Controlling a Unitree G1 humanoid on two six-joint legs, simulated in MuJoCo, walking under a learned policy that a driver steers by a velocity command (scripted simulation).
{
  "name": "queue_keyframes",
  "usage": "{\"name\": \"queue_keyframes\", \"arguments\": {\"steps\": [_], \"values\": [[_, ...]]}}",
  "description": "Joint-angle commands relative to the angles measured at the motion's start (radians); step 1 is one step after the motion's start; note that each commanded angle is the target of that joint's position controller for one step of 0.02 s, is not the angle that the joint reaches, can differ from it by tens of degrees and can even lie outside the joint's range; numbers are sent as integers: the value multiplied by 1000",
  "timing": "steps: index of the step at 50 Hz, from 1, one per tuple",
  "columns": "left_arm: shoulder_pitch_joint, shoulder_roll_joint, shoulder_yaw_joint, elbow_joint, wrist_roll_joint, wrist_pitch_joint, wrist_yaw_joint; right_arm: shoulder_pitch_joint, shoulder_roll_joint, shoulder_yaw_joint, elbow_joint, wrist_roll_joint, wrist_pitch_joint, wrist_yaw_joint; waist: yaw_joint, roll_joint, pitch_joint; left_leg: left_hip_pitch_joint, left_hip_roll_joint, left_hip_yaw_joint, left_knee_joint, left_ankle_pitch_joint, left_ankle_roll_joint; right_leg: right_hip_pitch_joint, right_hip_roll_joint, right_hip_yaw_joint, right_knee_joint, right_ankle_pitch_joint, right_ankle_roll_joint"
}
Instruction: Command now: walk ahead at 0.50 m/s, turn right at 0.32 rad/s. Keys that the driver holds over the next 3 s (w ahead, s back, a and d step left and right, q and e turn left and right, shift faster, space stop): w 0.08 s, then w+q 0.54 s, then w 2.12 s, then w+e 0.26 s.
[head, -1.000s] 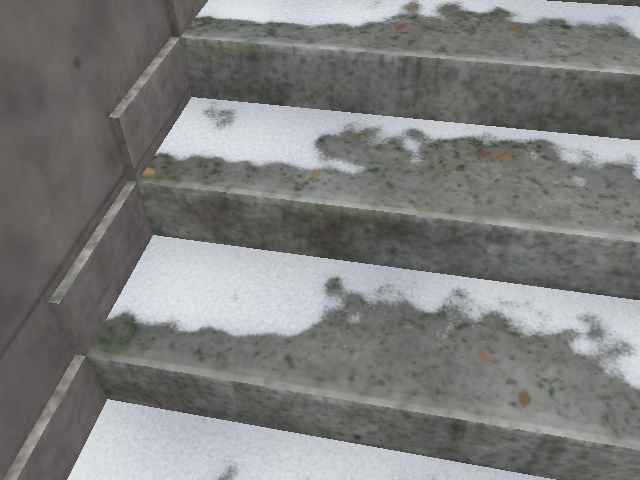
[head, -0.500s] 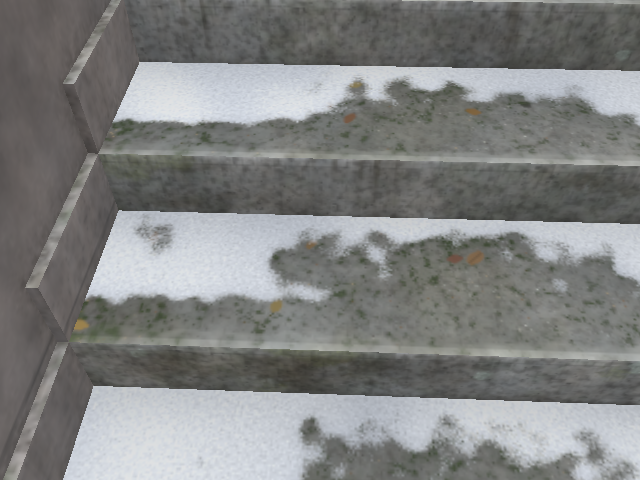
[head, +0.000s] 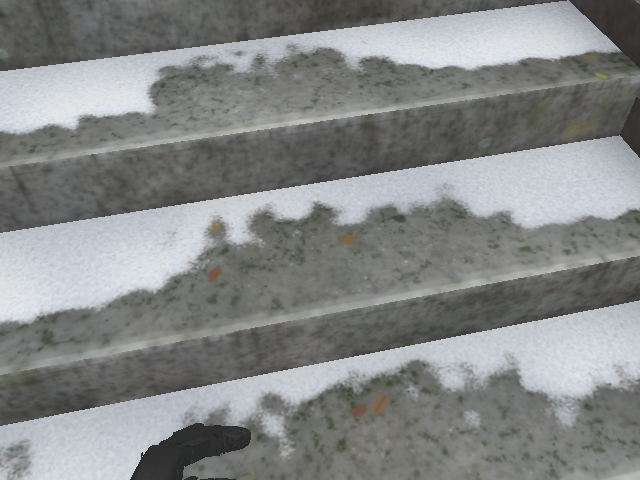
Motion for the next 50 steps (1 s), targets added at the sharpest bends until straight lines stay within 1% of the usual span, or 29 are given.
{"name": "queue_keyframes", "arguments": {"steps": [1, 3, 5, 6, 7, 10, 13, 14, 17, 19, 21, 23, 24, 25, 26, 27, 29, 31, 32, 34, 36, 37, 40, 41, 43, 45, 47, 48, 50], "values": [[662, 350, 130, 161, 56, 17, 46, 26, -101, -45, -65, 39, 23, 50, 236, -233, -258, -686, -207, -358, 984, -31, 28, 928, -259, 907, -782, 439, -270], [585, 227, 110, 224, 39, -26, 38, -107, -31, -36, -89, 58, 5, 13, 181, -221, -60, -948, -272, -505, 1414, 11, 91, 753, -250, 808, -774, 425, -239], [425, 64, 61, 228, 39, -26, 11, -189, -10, -12, -146, 72, 14, -21, 83, -110, -50, -1111, -286, -522, 1580, 26, 175, 665, -272, 704, -757, 471, -217], [341, -4, 37, 226, 63, -19, -1, -178, -5, -4, -140, 82, 32, -30, 29, -52, -40, -1158, -260, -515, 1604, 63, 212, 591, -273, 618, -791, 461, -194], [328, -24, 24, 237, 72, -23, -5, -169, 0, 6, -145, 65, 53, -31, -12, -35, -24, -1211, -230, -472, 1580, 48, 219, 563, -258, 523, -816, 426, -179], [368, 1, 30, 251, 95, -47, 9, -183, 32, 30, -166, 79, 72, -13, -38, -157, 67, -1241, -209, -335, 1738, -131, 215, 458, -208, 287, -945, 330, -155], [489, 35, 15, 298, 149, -57, 22, -420, 17, 56, -309, 102, 68, -18, 3, -104, 133, -1408, -183, -315, 1644, -112, 266, 521, -207, 182, -999, 292, -111], [530, 57, 7, 317, 157, -63, 13, -516, -35, 53, -383, 106, 71, -29, 16, -55, 111, -1378, -129, -301, 1353, 28, 253, 551, -206, 140, -1030, 246, -77], [604, 98, -7, 289, 109, -58, -18, -666, -17, 68, -451, 83, 111, -23, 73, -159, 154, -1031, -104, -140, 1052, 74, 191, 394, -269, 105, -1302, 258, -139], [577, 210, 9, 260, 57, -85, -24, -561, 22, 71, -436, 76, 135, 2, -16, -236, 112, -868, -171, -69, 1028, 9, 152, 497, -303, 19, -1222, 902, -177], [613, 290, 35, 266, 34, -112, -30, -567, -40, 47, -472, 73, 143, 13, -43, -267, 81, -915, -241, -20, 802, -216, 124, 836, -357, -4, -1079, 1507, -195], [680, 320, 69, 307, 48, -107, -38, -478, -50, 29, -457, 89, 122, 8, -50, -312, 30, -815, -316, -7, 546, -210, 143, 1041, -362, -29, -890, 1864, -187], [732, 213, 59, 280, 100, -106, -31, -332, -111, 4, -386, 84, 102, -15, -19, -239, -108, -462, -325, -135, 583, 1, 213, 862, -313, -25, -702, 1800, -124], [776, 159, 47, 275, 117, -104, -36, -207, -124, -1, -322, 102, 88, -26, -47, -154, -221, -146, -273, -405, 444, -95, 294, 565, -243, 43, -525, 1493, -89], [656, 151, 52, 252, 98, -80, -44, 15, -162, -20, -219, 58, 90, -40, -161, 17, -194, 37, -178, -741, 148, -269, 350, 233, -87, 116, -224, 663, -27], [508, 144, 66, 208, 55, -70, -50, 114, -195, -37, -182, 26, 76, -52, -174, 97, -140, -12, -96, -1006, -58, -451, 352, 47, 6, 296, 189, 436, -6], [421, 120, 64, 167, 40, -85, -6, -11, -148, -45, -145, 22, 55, -74, -90, 19, -3, -265, -80, -978, -66, -385, 316, -72, -14, 409, 516, 553, -28], [350, 82, 33, 107, 53, -75, -2, -142, -52, -16, -121, 55, 73, -53, 13, -58, -41, -335, -84, -855, -66, -112, 301, -191, 18, 387, 765, 522, -91], [345, 77, 25, 98, 51, -69, -2, -227, 2, 3, -108, 57, 75, -49, 62, -107, -50, -366, -93, -741, -57, -44, 281, -258, 2, 376, 802, 477, -117], [366, 82, 16, 97, 58, -49, 2, -241, 18, 15, -62, 36, 53, -45, 109, -123, -19, -410, -126, -540, -59, 64, 243, -342, -55, 304, 740, 430, -119], [332, 105, 17, 92, 46, -47, 3, -210, -3, 17, -57, 26, 21, -47, 102, -87, 33, -537, -158, -455, -129, -62, 220, -268, -97, 229, 655, 400, -98], [288, 67, 0, 76, 33, -51, 9, -109, -16, 14, -28, -8, 17, -59, 60, -11, 45, -526, -155, -483, -157, -70, 236, -319, -85, 198, 804, 318, -92], [55, 56, -25, -53, 30, -46, 29, 62, -24, 16, 37, -29, 21, -65, -14, -52, 85, -282, -72, -562, -154, -27, 227, -604, -113, 207, 774, 177, -120], [-61, 81, -23, -116, 34, -40, 32, 123, -33, 18, 65, -35, 16, -52, -35, -126, 73, -213, -65, -563, -175, -79, 209, -619, -146, 169, 530, 279, -106], [-178, 63, -30, -167, 43, -8, 33, 95, -31, 22, 29, 8, 18, -18, -41, -32, 128, -371, -35, -542, -355, -47, 242, -397, -174, 74, 231, 321, -79], [-147, -15, -47, -184, 41, 26, -9, 7, -58, 29, -29, 47, 0, -1, 17, 37, 133, -714, -8, -458, -427, 262, 270, 128, -118, -21, 262, 367, -43], [-108, 36, -27, -171, 45, 37, -32, 62, -146, 7, -35, 79, -7, -9, 45, 66, 81, -412, -12, -392, -337, 848, 264, 153, -20, -84, 94, 212, -10], [-121, 89, -8, -186, 27, 31, -34, 84, -183, -6, -23, 88, -15, -4, 48, 99, 60, -235, -10, -380, -274, 1169, 261, 158, 22, -113, -82, 159, -22], [164, 150, 36, -105, 38, 11, -19, 58, -190, -36, -7, 60, -12, 13, 122, 82, -104, -147, -21, -345, 8, 1381, 177, 471, -1, 46, -227, 334, -92]]}}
